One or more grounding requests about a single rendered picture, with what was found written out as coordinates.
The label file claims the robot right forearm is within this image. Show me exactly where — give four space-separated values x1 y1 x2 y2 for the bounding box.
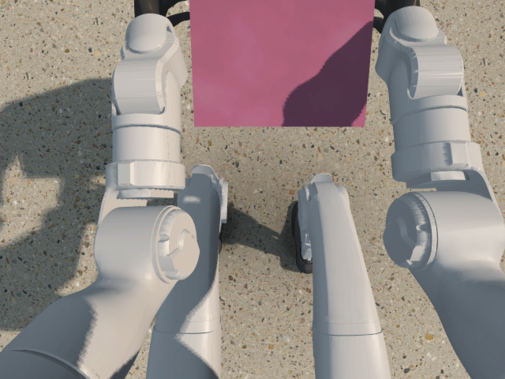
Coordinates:
375 6 505 249

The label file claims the robot right upper arm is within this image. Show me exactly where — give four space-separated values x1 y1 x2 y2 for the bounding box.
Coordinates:
383 190 505 379

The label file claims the robot right hand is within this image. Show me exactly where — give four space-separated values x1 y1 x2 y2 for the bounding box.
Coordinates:
373 0 421 34

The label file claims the robot left hand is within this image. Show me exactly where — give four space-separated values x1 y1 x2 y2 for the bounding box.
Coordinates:
134 0 190 27

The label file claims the robot left upper arm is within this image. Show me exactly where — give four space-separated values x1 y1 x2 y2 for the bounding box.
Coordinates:
0 205 200 379

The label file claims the robot left forearm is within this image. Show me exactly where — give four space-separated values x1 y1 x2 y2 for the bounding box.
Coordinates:
93 13 188 258

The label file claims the carton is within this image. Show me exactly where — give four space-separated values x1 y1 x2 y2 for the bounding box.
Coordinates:
189 0 375 127

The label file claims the right robot shin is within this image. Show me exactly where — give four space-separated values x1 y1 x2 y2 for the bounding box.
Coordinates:
300 174 350 259

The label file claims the left robot foot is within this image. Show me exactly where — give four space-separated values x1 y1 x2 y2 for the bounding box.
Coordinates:
219 223 224 254

